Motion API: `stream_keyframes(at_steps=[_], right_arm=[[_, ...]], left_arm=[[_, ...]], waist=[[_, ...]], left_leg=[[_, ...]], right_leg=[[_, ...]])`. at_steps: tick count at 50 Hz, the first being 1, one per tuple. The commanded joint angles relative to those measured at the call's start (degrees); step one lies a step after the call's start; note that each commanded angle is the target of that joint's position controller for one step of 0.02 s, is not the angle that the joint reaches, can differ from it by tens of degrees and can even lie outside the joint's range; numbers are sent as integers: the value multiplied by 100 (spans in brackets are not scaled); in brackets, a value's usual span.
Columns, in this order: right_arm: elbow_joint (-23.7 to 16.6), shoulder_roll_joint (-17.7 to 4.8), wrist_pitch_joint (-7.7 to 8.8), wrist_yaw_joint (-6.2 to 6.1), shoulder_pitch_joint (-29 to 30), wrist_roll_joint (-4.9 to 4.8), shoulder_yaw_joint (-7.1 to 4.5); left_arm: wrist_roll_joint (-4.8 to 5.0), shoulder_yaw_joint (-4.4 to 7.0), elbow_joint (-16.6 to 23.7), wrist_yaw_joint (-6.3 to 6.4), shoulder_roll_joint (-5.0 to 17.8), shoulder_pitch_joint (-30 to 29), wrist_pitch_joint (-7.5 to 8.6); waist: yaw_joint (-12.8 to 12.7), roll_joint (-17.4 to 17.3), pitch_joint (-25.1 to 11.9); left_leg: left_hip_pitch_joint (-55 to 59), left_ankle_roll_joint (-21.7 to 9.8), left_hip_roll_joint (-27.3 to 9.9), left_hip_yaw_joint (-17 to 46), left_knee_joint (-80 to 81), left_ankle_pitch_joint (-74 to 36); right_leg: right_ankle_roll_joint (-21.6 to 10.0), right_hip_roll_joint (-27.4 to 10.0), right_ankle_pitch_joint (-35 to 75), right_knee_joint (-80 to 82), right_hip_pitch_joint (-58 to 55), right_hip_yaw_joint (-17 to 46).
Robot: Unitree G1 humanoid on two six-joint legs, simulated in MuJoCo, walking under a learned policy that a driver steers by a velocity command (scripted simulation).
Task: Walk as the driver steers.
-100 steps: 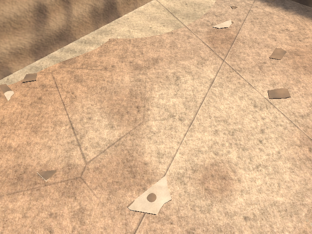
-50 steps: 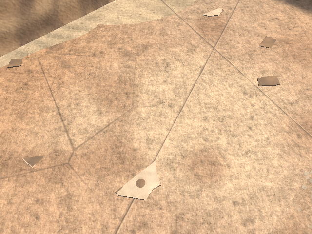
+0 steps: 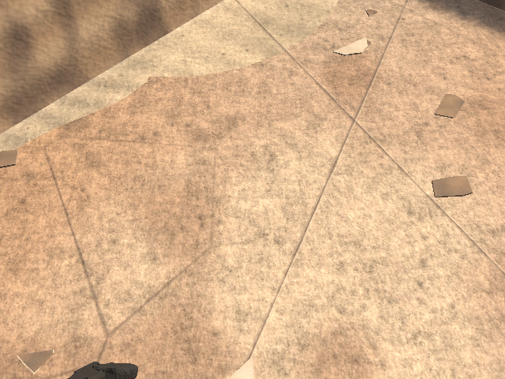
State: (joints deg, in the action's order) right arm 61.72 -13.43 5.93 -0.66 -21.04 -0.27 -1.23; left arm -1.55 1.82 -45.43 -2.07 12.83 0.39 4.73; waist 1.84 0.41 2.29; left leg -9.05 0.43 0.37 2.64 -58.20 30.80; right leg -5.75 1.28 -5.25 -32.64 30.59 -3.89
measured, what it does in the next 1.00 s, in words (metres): walks ahead: left foot, then right foot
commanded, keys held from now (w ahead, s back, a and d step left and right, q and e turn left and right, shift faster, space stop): no key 0.28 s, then w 0.72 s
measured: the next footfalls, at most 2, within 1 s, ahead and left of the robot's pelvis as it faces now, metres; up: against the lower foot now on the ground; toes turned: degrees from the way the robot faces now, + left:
left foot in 0.42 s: +0.11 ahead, +0.11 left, +0.00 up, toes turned +2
right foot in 0.80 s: +0.32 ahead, -0.17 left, +0.00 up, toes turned -3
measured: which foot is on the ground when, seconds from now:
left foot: up 0.00-0.40, down 0.42-0.82, up 0.84-1.00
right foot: down 0.00-0.44, up 0.46-0.78, down 0.80-1.00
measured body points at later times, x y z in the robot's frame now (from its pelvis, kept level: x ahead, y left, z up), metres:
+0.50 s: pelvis +0.09 -0.01 +0.03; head +0.09 +0.01 +0.48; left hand +0.21 +0.25 -0.11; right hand +0.13 -0.28 -0.10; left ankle +0.07 +0.10 -0.72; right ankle +0.12 -0.09 -0.70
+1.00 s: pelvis +0.27 -0.08 +0.03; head +0.29 -0.09 +0.48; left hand +0.34 +0.17 -0.10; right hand +0.37 -0.35 -0.10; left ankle +0.28 +0.07 -0.62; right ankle +0.27 -0.17 -0.72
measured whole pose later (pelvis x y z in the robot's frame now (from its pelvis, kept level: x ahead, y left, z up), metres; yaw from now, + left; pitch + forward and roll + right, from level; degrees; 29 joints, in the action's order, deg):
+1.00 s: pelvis +0.27 -0.08 +0.03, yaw +0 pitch +2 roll -1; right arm 54.4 -15.2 6.4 -0.6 -12.5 -1.2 -4.2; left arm -0.2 2.6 -53.2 -1.7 12.5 15.1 5.0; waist -1.1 -1.8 -1.0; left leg -34.4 -2.8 -6.6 0.0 -66.4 13.6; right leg -3.6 2.1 -10.3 -19.6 11.2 -4.5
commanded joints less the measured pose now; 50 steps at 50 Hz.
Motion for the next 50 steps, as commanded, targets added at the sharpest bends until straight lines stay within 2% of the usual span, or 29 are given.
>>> stream_keyframes(at_steps=[1,2,3,5,8,11,14,18,20,21,22,23,24,25,26,28,30,32,36,38,40,41,42,43,44,45,46,48,50], right_arm=[[-472,-388,130,69,-164,-100,-63],[-538,-406,55,-11,156,-33,-93],[-575,-436,-36,-73,164,1,-147],[-583,-318,-205,-130,10,18,-168],[-668,-263,-347,-224,228,39,-164],[-728,-367,-468,-282,732,60,-167],[-739,-512,-524,-291,1057,26,-213],[-624,-610,-398,-226,969,18,-276],[-436,-443,-334,-187,683,5,-259],[-297,-408,-288,-166,390,39,-250],[-178,-666,-252,-172,53,33,-327],[-101,-950,-220,-165,-262,-16,-430],[-206,-1019,-133,-182,-90,14,-465],[-307,-790,-26,-189,139,67,-405],[-369,-704,48,-159,241,13,-388],[-395,-612,93,-107,164,-98,-347],[-397,-569,75,-79,94,-73,-323],[-401,-745,55,-63,-22,-49,-356],[-339,-1037,21,8,-291,-109,-436],[-345,-1045,-4,31,-219,-151,-449],[-407,-963,-4,39,-28,-124,-410],[-577,-725,9,42,194,-50,-327],[-816,-11,148,8,-29,-46,-147],[-791,-513,253,26,154,-158,-264],[-889,-728,298,60,425,-239,-322],[-900,-692,284,37,579,-210,-323],[-907,-609,247,4,645,-124,-344],[-916,-436,99,0,548,-77,-351],[-997,-343,-12,-1,678,-53,-334]], left_arm=[[54,125,7,46,529,956,5],[97,41,-6,37,375,724,57],[63,2,-56,29,298,607,104],[-68,-48,-181,17,249,581,156],[-114,-42,-256,116,406,555,134],[-57,14,-272,223,590,708,8],[-2,22,-354,282,566,845,-84],[235,178,-416,359,890,1110,-215],[299,181,-323,388,755,995,-239],[329,164,-211,379,629,780,-217],[325,133,-56,356,439,514,-163],[310,112,52,320,313,235,-80],[294,143,67,265,473,201,-7],[308,191,-60,195,581,414,38],[294,207,-191,149,585,592,54],[235,195,-172,108,495,390,72],[227,137,-104,83,324,78,66],[251,68,-21,70,203,-228,52],[326,59,39,48,371,-445,16],[322,107,-36,36,508,-164,14],[321,331,-411,103,905,1049,0],[278,496,-609,160,1369,2100,8],[192,568,-673,144,1835,2546,-29],[162,420,-645,123,1347,2379,25],[180,308,-521,111,977,1914,62],[191,239,-408,81,750,1492,77],[175,215,-363,47,663,1218,85],[115,161,-427,18,469,1168,101],[113,181,-546,45,553,1408,135]], waist=[[-366,325,-1774],[-212,-114,-1420],[-28,-160,-1267],[158,65,-1082],[219,279,-825],[-9,421,-707],[-127,534,-444],[-99,562,-400],[50,365,-295],[143,118,-247],[213,-481,-234],[292,-1296,-62],[280,-1585,158],[78,-1181,73],[-38,-877,-55],[-36,-537,-130],[31,-544,-103],[159,-679,-16],[268,-847,178],[39,-815,155],[-586,-665,-426],[-1062,106,-1128],[-937,1878,-1718],[-926,1372,-1559],[-746,988,-1018],[-574,586,-714],[-409,407,-452],[-159,481,-294],[-95,340,-148]], left_leg=[[-2497,-15,-98,422,-2366,-284],[-2343,16,-308,321,-2086,-516],[-2022,-1,-499,293,-1730,-729],[-1480,-17,-575,214,-1237,-1005],[-1223,82,-615,82,16,-1091],[-1015,66,-582,-21,1106,-1422],[-956,6,-495,-81,1857,-1476],[-918,-248,-226,-510,2403,-1147],[-555,-554,-245,-519,3104,-1009],[-189,-763,-453,-231,3451,-920],[107,-1101,-964,571,4000,-176],[475,-1477,-1644,1898,4820,927],[692,-1690,-2187,2729,5167,831],[829,-1588,-2137,2568,5073,272],[1025,-1428,-1957,2222,4989,-163],[1119,-1241,-1761,1652,5014,-897],[719,-1120,-1446,1023,5073,-1541],[324,-1073,-1277,654,5094,-1814],[107,-1106,-1379,547,4884,-1776],[-9,-1031,-1446,522,4556,-1929],[-421,-782,-1144,124,3286,-3368],[-1392,-483,-751,-335,1407,-3024],[-3343,-170,58,-556,-571,-450],[-3893,-246,-172,202,-1647,-43],[-4190,-401,-502,225,-1858,-518],[-3982,-435,-758,106,-1709,-1089],[-3771,-418,-891,79,-1376,-1472],[-3289,-388,-1031,85,-977,-1836],[-3394,-301,-1023,19,-616,-2140]], right_leg=[[-1378,-2039,3134,1207,-3506,2359],[-1196,-1828,3022,1427,-2784,1962],[-1090,-1640,2889,1568,-2261,1647],[-1029,-1402,2703,1847,-1537,1291],[-1013,-1219,1877,2105,-973,966],[-858,-1166,-273,2402,-878,1096],[-707,-1216,-1797,2568,-938,1392],[-618,-1404,-3474,2690,-1293,1954],[-457,-1257,-3491,2398,-1194,1841],[-333,-1030,-3068,1964,-861,1600],[-78,-523,-2559,1159,-261,912],[201,156,-2025,-151,693,39],[191,94,-1908,-1125,1395,298],[171,-100,-1720,-1781,1657,599],[174,-213,-1489,-2072,1800,656],[267,-452,-1024,-2091,1811,610],[407,-463,-605,-1558,1231,340],[455,-394,-432,-901,587,134],[388,-304,-521,-15,-209,-64],[242,-240,-399,348,-834,-114],[5,-93,-416,528,-2520,-103],[-356,-1090,-760,692,-3995,1126],[-1168,-2421,-1694,1612,-5259,3725],[-1277,-2494,-1991,1911,-4917,4337],[-1061,-2318,-1816,1878,-4387,3567],[-892,-2010,-1450,2002,-3718,2819],[-788,-1786,-1109,2171,-3128,2379],[-703,-1521,-487,2430,-2480,1771],[-764,-1470,27,2564,-2283,1434]])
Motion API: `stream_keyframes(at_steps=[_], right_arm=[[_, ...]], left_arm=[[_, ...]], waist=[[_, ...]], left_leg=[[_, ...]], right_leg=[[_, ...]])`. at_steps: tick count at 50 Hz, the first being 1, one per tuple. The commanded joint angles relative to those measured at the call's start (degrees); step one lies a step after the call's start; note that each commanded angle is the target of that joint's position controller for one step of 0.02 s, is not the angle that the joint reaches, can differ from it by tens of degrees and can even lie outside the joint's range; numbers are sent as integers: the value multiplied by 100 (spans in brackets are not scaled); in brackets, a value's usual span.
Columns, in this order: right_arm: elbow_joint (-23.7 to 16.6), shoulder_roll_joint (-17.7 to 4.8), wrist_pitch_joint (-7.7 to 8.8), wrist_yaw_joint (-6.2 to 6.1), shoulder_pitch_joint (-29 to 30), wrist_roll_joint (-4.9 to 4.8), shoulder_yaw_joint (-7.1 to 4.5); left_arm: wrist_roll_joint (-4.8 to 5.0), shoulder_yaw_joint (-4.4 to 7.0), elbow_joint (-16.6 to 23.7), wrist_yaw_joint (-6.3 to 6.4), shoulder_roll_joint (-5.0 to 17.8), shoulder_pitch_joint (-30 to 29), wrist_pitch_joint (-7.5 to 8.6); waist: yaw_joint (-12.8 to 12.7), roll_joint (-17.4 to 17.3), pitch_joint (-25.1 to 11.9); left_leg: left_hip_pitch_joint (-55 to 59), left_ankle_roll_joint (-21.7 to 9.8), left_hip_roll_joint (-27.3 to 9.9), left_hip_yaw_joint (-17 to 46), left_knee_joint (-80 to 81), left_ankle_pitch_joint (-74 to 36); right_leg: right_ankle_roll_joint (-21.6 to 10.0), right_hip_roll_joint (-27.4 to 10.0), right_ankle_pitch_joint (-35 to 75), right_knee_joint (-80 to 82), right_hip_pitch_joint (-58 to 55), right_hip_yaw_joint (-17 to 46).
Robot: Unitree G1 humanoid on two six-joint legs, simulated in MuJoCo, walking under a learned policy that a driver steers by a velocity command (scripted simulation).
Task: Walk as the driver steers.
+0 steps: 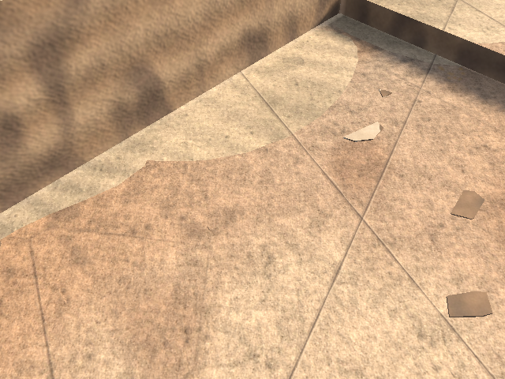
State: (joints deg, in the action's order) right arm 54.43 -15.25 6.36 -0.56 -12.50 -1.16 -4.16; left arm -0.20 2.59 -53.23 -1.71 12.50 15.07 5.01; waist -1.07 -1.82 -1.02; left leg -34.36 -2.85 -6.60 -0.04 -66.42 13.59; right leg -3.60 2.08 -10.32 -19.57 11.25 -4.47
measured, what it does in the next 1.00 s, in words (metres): walks ahead: left foot, then right foot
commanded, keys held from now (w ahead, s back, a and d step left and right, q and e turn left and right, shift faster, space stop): w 0.90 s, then no key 0.10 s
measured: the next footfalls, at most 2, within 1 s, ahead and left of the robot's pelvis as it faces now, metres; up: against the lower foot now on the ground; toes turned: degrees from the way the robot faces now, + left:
left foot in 0.34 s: +0.38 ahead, +0.15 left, +0.00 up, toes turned +3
right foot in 0.92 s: +0.67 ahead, -0.10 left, +0.00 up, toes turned -3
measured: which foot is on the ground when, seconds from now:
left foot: up 0.00-0.32, down 0.34-0.92, up 0.94-1.00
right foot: down 0.00-0.36, up 0.38-0.90, down 0.92-1.00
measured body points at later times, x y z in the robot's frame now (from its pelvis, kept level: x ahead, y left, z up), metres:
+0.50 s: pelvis +0.27 +0.06 -0.01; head +0.31 +0.07 +0.44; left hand +0.32 +0.33 -0.15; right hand +0.39 -0.20 -0.13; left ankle +0.34 +0.14 -0.75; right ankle +0.18 -0.09 -0.65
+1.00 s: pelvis +0.54 +0.00 -0.02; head +0.58 -0.01 +0.43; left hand +0.72 +0.25 -0.12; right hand +0.56 -0.28 -0.16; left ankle +0.39 +0.14 -0.66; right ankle +0.63 -0.10 -0.75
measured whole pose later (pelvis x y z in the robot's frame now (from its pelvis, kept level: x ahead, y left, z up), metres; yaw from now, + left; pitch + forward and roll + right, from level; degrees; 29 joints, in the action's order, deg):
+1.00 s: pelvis +0.54 +0.00 -0.02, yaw +0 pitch +3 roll +1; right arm 56.0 -15.7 4.9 -0.3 -18.0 -1.2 -3.3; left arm -0.3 3.2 -47.2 -1.6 13.8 4.0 5.3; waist 1.7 -0.7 2.2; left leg -16.4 -0.3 0.0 2.4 -62.3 28.9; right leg -3.1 -0.3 -8.2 -31.4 26.0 -3.1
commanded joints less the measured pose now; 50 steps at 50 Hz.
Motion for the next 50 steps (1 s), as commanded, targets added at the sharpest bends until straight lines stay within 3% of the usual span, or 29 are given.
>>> stream_keyframes(at_steps=[1,3,6,12,14,15,16,17,18,19,20,21,22,23,25,26,28,32,35,39,41,43,44,45,46,47,48,49,50], right_arm=[[-352,-170,-80,-12,17,66,-40],[-535,-140,-81,17,480,117,-9],[-728,-83,-61,86,1145,68,55],[-1097,-123,-19,274,2078,-22,125],[-1141,-247,10,328,2021,-30,95],[-1123,-372,12,337,1825,-15,41],[-999,-542,13,323,1310,-7,-51],[-688,-809,5,284,287,-2,-197],[-449,-1256,-6,216,-866,91,-321],[-324,-1500,-21,240,-1162,134,-345],[-363,-1049,-26,227,-1119,94,-224],[-453,-820,-14,194,-578,59,-161],[-566,-663,-5,186,-80,71,-100],[-596,-524,16,205,223,130,-67],[-536,-359,62,242,346,204,-19],[-489,-400,80,239,268,186,-32],[-391,-550,87,181,83,170,-62],[-284,-697,18,55,-278,118,-86],[-199,-772,-12,27,-549,66,-92],[-25,-820,-91,28,-934,32,-111],[30,-874,-141,9,-1001,16,-137],[25,-961,-193,-16,-893,-1,-171],[-9,-1007,-218,-24,-740,-15,-181],[-40,-906,-243,-28,-653,-17,-143],[-172,-699,-238,-36,-642,67,-50],[-251,-49,-119,-8,-1264,118,139],[-109,-428,12,26,-1257,50,66],[-193,-744,52,41,-874,-86,-30],[-250,-722,37,20,-570,-68,-23]], left_arm=[[-24,121,197,39,657,39,115],[-7,136,157,103,738,181,105],[32,153,94,154,843,457,106],[112,219,-191,214,911,1074,-20],[118,260,-206,228,984,1042,-73],[119,289,-185,240,1066,940,-99],[107,301,-166,245,1108,846,-133],[78,260,-124,251,1006,769,-166],[-22,176,40,260,831,789,-161],[23,-49,55,190,-17,1527,-24],[169,71,24,167,544,1129,131],[286,148,225,163,812,597,207],[265,151,307,211,852,286,225],[171,199,340,260,836,125,188],[137,217,301,282,630,392,13],[128,208,293,284,526,436,-50],[100,218,413,296,526,130,-113],[34,214,638,263,512,-646,-89],[67,157,787,203,414,-1236,-53],[122,104,1020,81,419,-1896,-16],[133,97,1133,3,470,-2042,24],[140,139,1137,-48,620,-1834,65],[125,206,1041,-48,751,-1432,82],[101,341,762,-21,978,-571,86],[-4,483,524,37,1417,492,90],[-103,570,441,60,1903,825,49],[-56,422,474,46,1422,878,31],[-24,324,545,55,1130,396,22],[-4,256,640,53,935,-63,13]], waist=[[187,491,252],[117,419,347],[-68,462,439],[-310,478,700],[-192,588,603],[-30,691,409],[266,796,57],[729,771,-534],[1058,155,-1432],[573,-1366,-2211],[806,-919,-2117],[713,-692,-1250],[496,-120,-793],[305,43,-459],[-9,-169,-284],[-55,-186,-199],[-58,-139,38],[144,-68,208],[357,-87,311],[594,-121,499],[570,-196,535],[364,-327,399],[97,-385,153],[-310,-290,-364],[-669,150,-1192],[-354,1598,-1860],[-483,1553,-2270],[-409,1214,-1521],[-231,746,-1045]], left_leg=[[-1001,74,-317,278,511,-656],[-1068,145,-263,248,1334,-1232],[-729,163,-41,39,2451,-1905],[-779,26,154,-5,3521,-1687],[-426,-108,280,-92,3728,-1262],[36,-194,442,-218,3738,-1041],[807,-318,651,-382,3784,-920],[2194,-497,743,-429,3762,-1025],[4195,-868,-362,831,3492,-1264],[5932,-1766,-1634,3752,4298,-1],[5803,-1585,-1518,4191,4782,537],[5020,-1331,-1375,3273,4869,236],[4051,-1191,-1187,2557,5023,-311],[3226,-1123,-988,2102,5215,-665],[2456,-1085,-723,1587,5578,-738],[2277,-1135,-676,1405,5717,-803],[2145,-1171,-631,1118,5925,-984],[2452,-1019,-498,682,6005,-1364],[2657,-873,-405,411,6000,-1347],[3276,-862,-620,390,5730,-1294],[3559,-820,-798,453,5490,-1457],[3732,-707,-901,475,5146,-2111],[3713,-617,-820,364,4695,-3034],[3503,-474,-528,118,3734,-3781],[2479,-221,-170,-153,2087,-2950],[114,253,920,-276,-110,342],[-383,260,968,654,-930,2121],[-705,235,676,676,-1230,1926],[-608,249,375,468,-987,1531]], right_leg=[[-995,-1537,704,1299,-335,1385],[-956,-1475,974,1340,-310,1153],[-830,-1360,1090,1438,-319,855],[-726,-1678,1198,1097,-1432,777],[-641,-1770,1815,797,-1704,764],[-573,-1759,2730,481,-1760,720],[-481,-1647,3788,-155,-1754,597],[-311,-1357,4173,-1314,-1331,372],[-99,-1006,2431,-3228,113,158],[247,123,-1903,-5178,2364,512],[147,-65,-2163,-5912,2984,1318],[78,-364,-1722,-5997,3373,1162],[66,-706,-1138,-5731,3142,978],[76,-902,-806,-5386,2848,908],[64,-1110,-539,-5005,2293,955],[90,-1153,-498,-4831,2257,922],[187,-1209,-129,-4364,2539,873],[334,-1170,1061,-3017,2969,781],[334,-983,1620,-2066,2806,592],[283,-819,1394,-1390,2879,481],[165,-748,1002,-1186,2834,467],[-4,-607,571,-1000,2366,382],[-115,-421,493,-869,1705,216],[-280,-236,611,-744,517,67],[-640,-1013,1277,-974,-1265,895],[-1551,-2426,1507,-575,-3249,3425],[-1715,-2611,2214,-181,-3357,4221],[-1473,-2402,2973,-291,-2691,3154],[-1270,-2123,3551,-267,-1870,2297]])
